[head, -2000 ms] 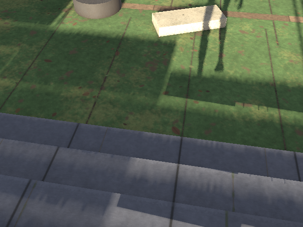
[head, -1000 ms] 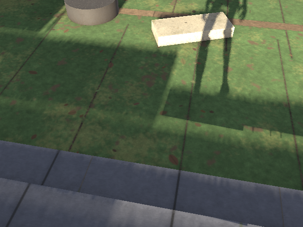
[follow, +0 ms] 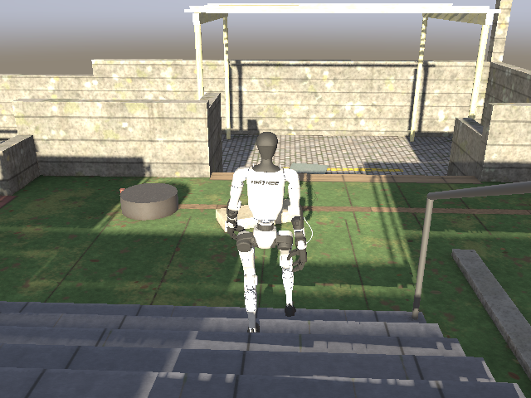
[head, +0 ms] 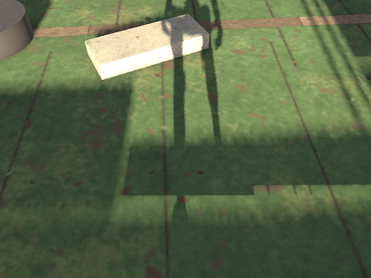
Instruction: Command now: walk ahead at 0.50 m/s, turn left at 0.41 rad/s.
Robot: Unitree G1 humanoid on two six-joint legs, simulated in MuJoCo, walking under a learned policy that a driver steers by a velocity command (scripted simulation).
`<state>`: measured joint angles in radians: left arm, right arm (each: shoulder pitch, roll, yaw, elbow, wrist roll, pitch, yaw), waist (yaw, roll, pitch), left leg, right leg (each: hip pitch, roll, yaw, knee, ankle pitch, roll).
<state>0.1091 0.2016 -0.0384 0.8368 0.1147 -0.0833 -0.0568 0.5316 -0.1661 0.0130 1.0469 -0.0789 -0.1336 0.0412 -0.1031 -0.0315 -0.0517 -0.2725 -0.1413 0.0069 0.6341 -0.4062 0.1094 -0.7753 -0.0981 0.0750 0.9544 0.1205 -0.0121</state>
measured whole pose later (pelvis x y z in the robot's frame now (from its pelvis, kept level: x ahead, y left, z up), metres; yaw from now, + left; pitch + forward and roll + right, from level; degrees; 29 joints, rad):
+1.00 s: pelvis +0.59 +0.08 -0.27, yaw +14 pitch +3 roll +0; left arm 0.41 0.15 0.02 1.02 -0.06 -0.04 0.04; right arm 0.06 -0.21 -0.01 0.96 0.00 -0.04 0.03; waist 0.08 0.01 0.05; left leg -0.42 0.01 0.09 0.52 -0.16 0.04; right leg -0.60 -0.07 0.09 1.71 -0.71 0.08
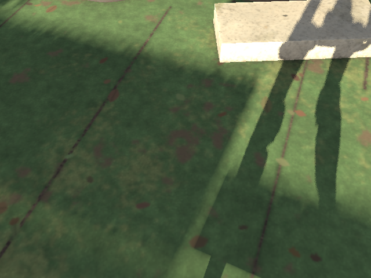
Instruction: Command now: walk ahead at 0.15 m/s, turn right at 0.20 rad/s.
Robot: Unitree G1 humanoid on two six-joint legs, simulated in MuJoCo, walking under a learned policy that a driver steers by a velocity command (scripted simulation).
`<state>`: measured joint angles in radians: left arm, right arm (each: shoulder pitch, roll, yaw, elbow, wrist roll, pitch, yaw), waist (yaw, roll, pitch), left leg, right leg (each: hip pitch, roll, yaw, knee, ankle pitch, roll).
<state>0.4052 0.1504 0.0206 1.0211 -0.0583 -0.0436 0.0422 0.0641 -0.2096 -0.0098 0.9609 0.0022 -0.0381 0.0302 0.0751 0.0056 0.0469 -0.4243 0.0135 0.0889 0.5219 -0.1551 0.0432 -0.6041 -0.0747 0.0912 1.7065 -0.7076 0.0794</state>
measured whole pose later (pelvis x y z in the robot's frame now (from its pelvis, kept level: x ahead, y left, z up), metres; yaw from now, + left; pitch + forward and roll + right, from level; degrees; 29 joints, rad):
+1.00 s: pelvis +0.29 -0.04 +0.00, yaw -11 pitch +5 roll -1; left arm 0.34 0.27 0.10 0.84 -0.02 -0.05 0.01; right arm 0.09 -0.26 -0.07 0.81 0.02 -0.07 0.02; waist 0.06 0.00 -0.07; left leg -0.44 0.01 0.02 0.52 -0.20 0.08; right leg -0.12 0.01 0.03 0.38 -0.36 -0.01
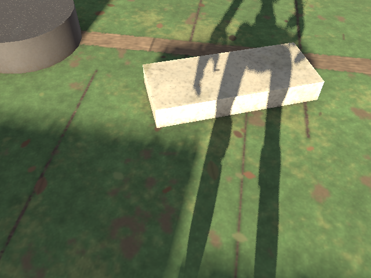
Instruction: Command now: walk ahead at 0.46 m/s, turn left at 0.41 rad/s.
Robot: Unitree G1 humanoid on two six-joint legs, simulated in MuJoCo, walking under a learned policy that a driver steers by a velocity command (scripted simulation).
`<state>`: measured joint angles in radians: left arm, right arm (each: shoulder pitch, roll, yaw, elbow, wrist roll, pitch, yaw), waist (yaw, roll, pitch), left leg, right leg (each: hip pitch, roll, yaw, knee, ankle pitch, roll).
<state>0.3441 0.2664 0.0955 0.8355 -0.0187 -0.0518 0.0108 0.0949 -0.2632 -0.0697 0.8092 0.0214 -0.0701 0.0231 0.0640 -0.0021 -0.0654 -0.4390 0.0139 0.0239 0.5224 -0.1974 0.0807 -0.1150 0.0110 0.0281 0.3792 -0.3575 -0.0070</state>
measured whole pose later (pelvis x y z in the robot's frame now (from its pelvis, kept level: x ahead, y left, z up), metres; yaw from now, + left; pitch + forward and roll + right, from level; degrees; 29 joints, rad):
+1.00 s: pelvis +0.55 +0.12 -0.01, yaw -12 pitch +2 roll -1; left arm 0.37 0.31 0.09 0.75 0.02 -0.04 -0.01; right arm 0.09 -0.25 -0.03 0.64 -0.06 -0.09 0.00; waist 0.06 -0.02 0.00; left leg -0.46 -0.01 -0.05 0.60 -0.16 0.00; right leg -0.27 0.10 0.18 0.86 -0.49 -0.05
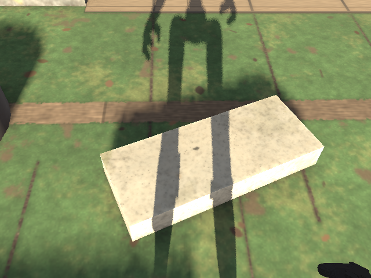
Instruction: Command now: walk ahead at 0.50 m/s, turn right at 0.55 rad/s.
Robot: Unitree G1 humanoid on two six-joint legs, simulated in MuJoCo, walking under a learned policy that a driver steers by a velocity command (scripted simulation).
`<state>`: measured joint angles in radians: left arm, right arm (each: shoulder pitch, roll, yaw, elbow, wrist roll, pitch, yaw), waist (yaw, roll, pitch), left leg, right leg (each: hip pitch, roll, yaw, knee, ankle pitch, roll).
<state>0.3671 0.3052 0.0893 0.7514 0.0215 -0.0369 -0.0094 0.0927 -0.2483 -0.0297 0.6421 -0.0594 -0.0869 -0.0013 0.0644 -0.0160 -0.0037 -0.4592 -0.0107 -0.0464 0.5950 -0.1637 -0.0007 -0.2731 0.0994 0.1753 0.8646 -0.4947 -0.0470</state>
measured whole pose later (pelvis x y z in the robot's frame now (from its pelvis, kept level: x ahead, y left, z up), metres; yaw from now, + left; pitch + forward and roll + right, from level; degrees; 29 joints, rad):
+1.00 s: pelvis +0.50 -0.02 +0.00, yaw +3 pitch +1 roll -1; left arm 0.31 0.25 0.03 0.88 -0.01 -0.06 0.01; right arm 0.15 -0.25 -0.05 0.74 0.00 -0.03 0.03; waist 0.00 -0.01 0.03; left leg -0.40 -0.06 0.06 0.63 -0.24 0.12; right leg -0.16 -0.01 -0.06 1.05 -0.45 0.00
